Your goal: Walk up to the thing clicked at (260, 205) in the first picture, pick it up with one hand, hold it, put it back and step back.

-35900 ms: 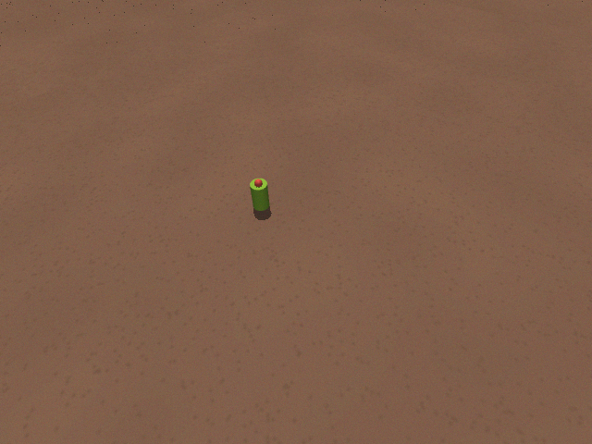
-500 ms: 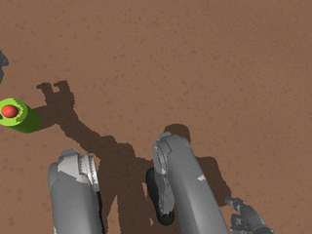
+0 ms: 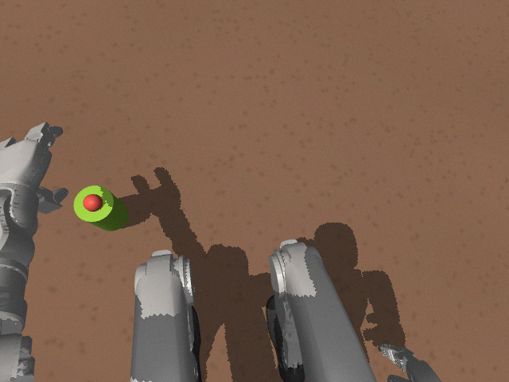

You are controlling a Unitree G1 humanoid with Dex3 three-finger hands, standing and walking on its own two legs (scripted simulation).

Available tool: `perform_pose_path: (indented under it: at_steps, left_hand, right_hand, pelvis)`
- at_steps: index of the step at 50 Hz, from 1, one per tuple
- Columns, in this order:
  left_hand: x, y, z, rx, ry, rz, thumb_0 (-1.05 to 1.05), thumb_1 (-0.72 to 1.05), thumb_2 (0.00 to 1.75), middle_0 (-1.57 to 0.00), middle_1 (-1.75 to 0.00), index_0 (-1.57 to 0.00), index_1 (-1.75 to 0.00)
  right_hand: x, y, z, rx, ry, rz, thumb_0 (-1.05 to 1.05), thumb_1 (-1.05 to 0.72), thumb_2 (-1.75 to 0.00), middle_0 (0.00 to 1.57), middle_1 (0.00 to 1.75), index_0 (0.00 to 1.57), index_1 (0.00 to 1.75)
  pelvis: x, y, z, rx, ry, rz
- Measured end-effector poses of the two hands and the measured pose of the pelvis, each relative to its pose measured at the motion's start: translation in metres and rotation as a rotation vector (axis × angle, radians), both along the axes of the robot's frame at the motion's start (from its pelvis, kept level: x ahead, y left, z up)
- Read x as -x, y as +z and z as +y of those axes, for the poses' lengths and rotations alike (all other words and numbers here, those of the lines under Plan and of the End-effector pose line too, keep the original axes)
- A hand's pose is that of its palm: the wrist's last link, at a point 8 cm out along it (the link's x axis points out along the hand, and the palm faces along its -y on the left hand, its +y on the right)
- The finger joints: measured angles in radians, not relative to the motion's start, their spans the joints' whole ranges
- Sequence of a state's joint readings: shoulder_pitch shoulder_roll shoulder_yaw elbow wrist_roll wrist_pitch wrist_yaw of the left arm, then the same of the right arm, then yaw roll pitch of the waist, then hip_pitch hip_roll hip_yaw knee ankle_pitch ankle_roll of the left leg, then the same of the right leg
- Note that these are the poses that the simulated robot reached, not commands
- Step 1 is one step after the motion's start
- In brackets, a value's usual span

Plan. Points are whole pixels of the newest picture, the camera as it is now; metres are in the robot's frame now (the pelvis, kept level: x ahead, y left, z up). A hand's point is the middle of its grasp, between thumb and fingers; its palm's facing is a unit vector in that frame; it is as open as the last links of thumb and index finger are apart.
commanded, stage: home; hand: left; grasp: from above
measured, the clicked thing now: (102, 208) +0.43 +0.30 -0.35
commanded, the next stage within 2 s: none
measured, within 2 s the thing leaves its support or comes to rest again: neither
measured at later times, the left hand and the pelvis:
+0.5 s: hand out of the picture +0.25 +0.24 +0.09, palm faces +0.01 -0.91 -0.42, open 7.5 cm; pelvis +0.02 +0.00 +0.18, yaw +7 degrees
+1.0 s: hand out of the picture +0.21 +0.19 +0.24, palm faces +0.19 -0.96 -0.20, open 7.4 cm; pelvis +0.08 +0.00 +0.28, yaw +9 degrees
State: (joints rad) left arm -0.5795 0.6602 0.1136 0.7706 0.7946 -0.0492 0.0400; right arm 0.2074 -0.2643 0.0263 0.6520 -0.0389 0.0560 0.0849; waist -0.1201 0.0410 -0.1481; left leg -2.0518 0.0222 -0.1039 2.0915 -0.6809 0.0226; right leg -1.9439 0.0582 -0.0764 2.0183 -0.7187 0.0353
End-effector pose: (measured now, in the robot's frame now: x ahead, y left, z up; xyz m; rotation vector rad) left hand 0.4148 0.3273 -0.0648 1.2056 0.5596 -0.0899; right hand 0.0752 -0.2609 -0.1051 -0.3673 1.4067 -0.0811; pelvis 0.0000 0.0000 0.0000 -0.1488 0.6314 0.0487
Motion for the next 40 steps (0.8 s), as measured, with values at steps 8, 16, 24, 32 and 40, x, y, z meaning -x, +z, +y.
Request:
perform_pose_path:
  at_steps: [8, 16, 24, 32, 40]
  left_hand:
    - [0.072, 0.07, -0.001, 0.211, 0.159, 0.002, 0.0, 0.72, 0.87, -0.21, -0.33, -0.21, -0.33]
    - [0.144, 0.12, -0.021, 0.432, 0.356, 0.032, 0.0, 0.83, 0.88, -0.21, -0.3, -0.21, -0.3]
    - [0.18, 0.179, -0.043, 0.617, 0.54, 0.028, 0.01, 0.87, 0.89, -0.21, -0.3, -0.21, -0.3]
    - [0.195, 0.246, -0.061, 0.747, 0.684, 0.03, 0.01, 0.89, 0.9, -0.2, -0.3, -0.21, -0.3]
    - [0.213, 0.301, -0.08, 0.855, 0.753, 0.033, 0.01, 0.9, 0.9, -0.2, -0.3, -0.21, -0.3]
  right_hand:
    - [-0.085, 0.074, 0.003, 0.006, 0.08, -0.276, 0.01, -0.91, -0.9, 0.2, 0.3, 0.2, 0.3]
    - [-0.135, 0.146, 0.032, -0.054, 0.127, -0.505, 0.01, -0.91, -0.9, 0.2, 0.3, 0.2, 0.3]
    - [-0.148, 0.202, 0.053, -0.096, 0.112, -0.595, 0.01, -0.9, -0.9, 0.2, 0.3, 0.2, 0.3]
    - [-0.142, 0.252, 0.052, -0.089, 0.053, -0.614, 0.01, -0.9, -0.9, 0.2, 0.3, 0.2, 0.3]
    - [-0.147, 0.298, 0.039, -0.046, 0.011, -0.681, 0.01, -0.9, -0.9, 0.2, 0.3, 0.2, 0.3]
  pelvis:
    - [0.001, 0.064, 0.001, -0.017, 0.028, -0.067]
    - [-0.002, 0.121, 0.0, -0.041, 0.056, -0.154]
    - [-0.018, 0.176, -0.002, -0.069, 0.078, -0.232]
    - [-0.043, 0.229, -0.002, -0.094, 0.089, -0.314]
    - [-0.069, 0.268, -0.003, -0.116, 0.095, -0.386]
